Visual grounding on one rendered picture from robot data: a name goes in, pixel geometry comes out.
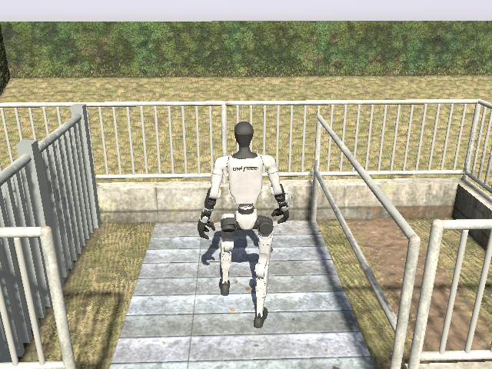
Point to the left robot forearm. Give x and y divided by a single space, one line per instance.
209 204

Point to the robot left shin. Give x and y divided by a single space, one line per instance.
225 262

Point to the robot left upper arm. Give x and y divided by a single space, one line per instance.
217 175

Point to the robot right upper arm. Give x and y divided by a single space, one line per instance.
269 162

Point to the right robot forearm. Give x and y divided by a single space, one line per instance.
281 200

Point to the left robot foot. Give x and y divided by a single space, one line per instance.
224 287

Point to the left robot hand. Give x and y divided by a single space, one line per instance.
202 228

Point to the right robot hand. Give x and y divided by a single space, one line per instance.
278 212

